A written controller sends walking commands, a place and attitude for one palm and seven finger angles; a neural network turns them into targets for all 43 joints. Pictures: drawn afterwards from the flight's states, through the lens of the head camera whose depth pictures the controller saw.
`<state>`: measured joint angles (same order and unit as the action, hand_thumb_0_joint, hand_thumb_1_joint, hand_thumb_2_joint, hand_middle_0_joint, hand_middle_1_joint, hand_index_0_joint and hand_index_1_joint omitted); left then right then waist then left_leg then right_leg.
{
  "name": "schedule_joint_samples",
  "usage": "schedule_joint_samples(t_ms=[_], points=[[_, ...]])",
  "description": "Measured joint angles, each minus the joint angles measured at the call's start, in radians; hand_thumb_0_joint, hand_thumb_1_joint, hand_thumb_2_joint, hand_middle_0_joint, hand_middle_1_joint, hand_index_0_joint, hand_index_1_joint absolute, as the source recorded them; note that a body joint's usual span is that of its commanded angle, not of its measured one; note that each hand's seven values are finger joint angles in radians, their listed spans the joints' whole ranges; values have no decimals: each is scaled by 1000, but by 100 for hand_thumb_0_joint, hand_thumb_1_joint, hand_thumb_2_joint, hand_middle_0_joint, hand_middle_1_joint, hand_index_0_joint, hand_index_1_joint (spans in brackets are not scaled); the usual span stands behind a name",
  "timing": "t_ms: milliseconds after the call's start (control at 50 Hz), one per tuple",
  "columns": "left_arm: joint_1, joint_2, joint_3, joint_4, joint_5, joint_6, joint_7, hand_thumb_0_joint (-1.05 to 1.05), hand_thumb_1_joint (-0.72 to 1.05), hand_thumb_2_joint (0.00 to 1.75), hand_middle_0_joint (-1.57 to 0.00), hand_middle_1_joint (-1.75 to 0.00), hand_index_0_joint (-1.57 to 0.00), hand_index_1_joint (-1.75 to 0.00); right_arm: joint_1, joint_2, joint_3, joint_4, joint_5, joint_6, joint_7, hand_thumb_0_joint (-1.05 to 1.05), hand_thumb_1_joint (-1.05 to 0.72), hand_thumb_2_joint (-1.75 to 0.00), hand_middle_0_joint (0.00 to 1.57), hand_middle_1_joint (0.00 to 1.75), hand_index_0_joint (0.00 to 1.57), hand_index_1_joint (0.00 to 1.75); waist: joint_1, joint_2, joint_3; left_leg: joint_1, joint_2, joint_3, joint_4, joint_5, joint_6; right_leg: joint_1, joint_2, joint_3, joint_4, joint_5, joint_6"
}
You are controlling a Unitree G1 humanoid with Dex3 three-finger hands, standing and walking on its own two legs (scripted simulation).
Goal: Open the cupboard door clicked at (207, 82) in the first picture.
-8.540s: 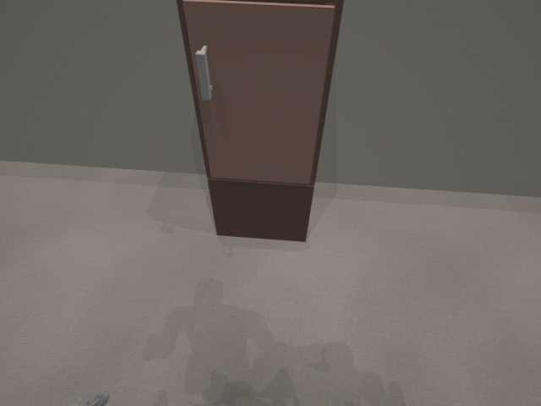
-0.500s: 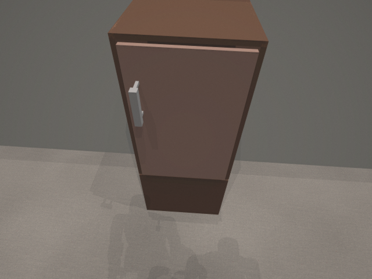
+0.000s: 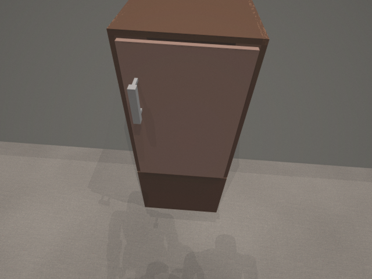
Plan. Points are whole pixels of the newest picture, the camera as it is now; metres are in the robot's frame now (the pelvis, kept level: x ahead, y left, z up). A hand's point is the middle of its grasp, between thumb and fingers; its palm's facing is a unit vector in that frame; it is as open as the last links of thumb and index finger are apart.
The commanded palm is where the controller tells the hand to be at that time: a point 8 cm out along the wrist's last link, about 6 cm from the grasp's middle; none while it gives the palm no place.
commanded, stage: shuffle to correct the standing spot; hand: left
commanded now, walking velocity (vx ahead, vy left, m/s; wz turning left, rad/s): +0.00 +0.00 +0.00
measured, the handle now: (136, 101) +0.59 +0.19 +0.05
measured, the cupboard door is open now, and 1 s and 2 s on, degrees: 0 0 0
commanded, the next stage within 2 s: come to a stop and stand still in 0.20 s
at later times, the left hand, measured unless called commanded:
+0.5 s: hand out of the picture +0.01 +0.13 -0.18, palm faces +0.06 -0.99 -0.15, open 7.4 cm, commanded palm none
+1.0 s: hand out of the picture +0.08 +0.21 -0.17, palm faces +0.00 -0.96 -0.27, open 7.4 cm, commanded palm none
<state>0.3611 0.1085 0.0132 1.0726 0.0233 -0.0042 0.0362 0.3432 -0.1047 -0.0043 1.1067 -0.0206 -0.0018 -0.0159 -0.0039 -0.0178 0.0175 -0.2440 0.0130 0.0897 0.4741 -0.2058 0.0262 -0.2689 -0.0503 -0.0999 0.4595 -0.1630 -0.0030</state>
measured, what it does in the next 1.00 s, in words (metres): stands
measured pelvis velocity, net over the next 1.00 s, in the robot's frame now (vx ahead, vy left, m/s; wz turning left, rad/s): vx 0.02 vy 0.01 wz -0.02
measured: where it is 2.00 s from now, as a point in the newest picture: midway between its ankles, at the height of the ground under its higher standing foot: outside the picture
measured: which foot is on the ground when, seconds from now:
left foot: down 0.00-1.00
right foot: down 0.00-1.00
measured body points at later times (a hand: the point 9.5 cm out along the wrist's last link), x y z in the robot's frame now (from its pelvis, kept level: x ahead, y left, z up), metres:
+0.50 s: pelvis +0.05 -0.01 +0.00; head +0.06 -0.01 +0.45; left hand +0.01 +0.19 -0.16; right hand +0.03 -0.21 -0.16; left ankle +0.03 +0.10 -0.74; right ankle +0.05 -0.12 -0.74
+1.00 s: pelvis +0.02 +0.01 -0.01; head +0.01 +0.00 +0.44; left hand +0.08 +0.26 -0.15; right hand +0.07 -0.22 -0.16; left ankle +0.03 +0.10 -0.74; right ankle +0.05 -0.12 -0.74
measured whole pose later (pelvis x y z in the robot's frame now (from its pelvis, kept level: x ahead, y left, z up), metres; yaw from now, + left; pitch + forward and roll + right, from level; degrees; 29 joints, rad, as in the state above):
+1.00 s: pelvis +0.02 +0.01 -0.01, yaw -1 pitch -2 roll +0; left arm 0.26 0.18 0.01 0.99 0.03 0.01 0.04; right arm 0.26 -0.19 -0.03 0.97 -0.02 0.01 -0.01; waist -0.01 0.04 0.01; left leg -0.23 0.00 0.12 0.56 -0.30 0.05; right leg -0.28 -0.06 -0.04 0.58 -0.26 0.00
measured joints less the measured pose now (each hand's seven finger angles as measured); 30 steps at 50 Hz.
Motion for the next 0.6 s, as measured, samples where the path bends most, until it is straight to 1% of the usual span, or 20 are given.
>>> schedule_joint_samples(t_ms=[160,280,340,400,440,520,600], points=[[2,-4,0,3,1,-5,0,0,91,90,-19,-30,-20,-30,0,2,1,3,0,-5,-2,1,-91,-90,20,30,19,30,3,4,2,8,-3,1,-9,-3,0,4,-2,1,0,-7,1],[28,-6,10,1,8,1,-10,0,91,90,-19,-30,-20,-30,12,1,-6,-1,-8,4,2,1,-91,-90,20,30,20,30,7,10,-24,8,2,0,17,-70,3,-4,10,14,42,-104,-12],[40,-6,17,-2,8,-2,-15,0,91,90,-19,-30,-20,-30,18,0,-10,-7,-8,0,2,1,-91,-90,20,30,20,30,7,10,-27,10,3,-1,27,-76,3,-8,15,23,62,-120,-20],[47,-7,18,1,6,-8,-14,0,91,90,-19,-30,-20,-30,18,-1,-9,-7,-5,-8,-3,1,-91,-90,20,30,20,30,8,7,-18,21,3,2,39,-68,-8,-1,14,30,73,-76,-15],[46,-12,13,9,3,-13,-10,0,91,90,-19,-30,-19,-30,14,-3,-6,-2,-1,-14,-6,1,-91,-90,20,30,19,30,9,11,-15,32,6,0,40,-84,-15,11,18,28,74,-95,-10],[31,-21,-1,16,-3,-22,-1,0,91,90,-19,-30,-19,-30,-11,2,2,3,7,-21,-12,1,-91,-90,20,30,19,30,7,12,-3,53,11,-3,12,-84,-23,32,25,25,48,-104,-12],[-5,-24,-6,-1,1,-17,11,0,91,90,-20,-30,-20,-30,-39,-6,-1,0,9,-11,-21,2,-93,-90,20,30,20,30,10,8,24,52,9,-3,8,-82,-24,27,23,25,52,-106,-13]])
